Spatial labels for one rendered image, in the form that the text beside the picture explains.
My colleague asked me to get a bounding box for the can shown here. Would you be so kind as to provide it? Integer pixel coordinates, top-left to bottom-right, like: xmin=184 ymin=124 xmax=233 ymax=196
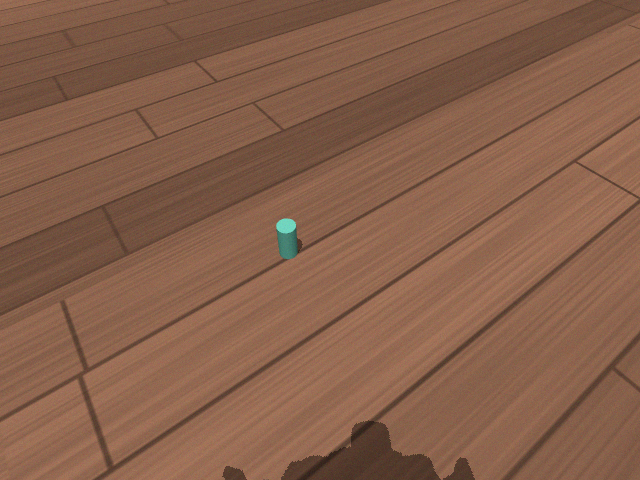
xmin=276 ymin=218 xmax=298 ymax=259

